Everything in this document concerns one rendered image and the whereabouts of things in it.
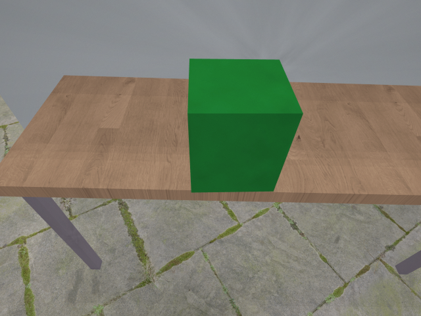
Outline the table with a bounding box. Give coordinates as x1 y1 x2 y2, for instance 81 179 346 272
0 75 421 275

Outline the carton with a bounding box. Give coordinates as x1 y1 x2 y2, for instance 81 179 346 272
187 59 303 193

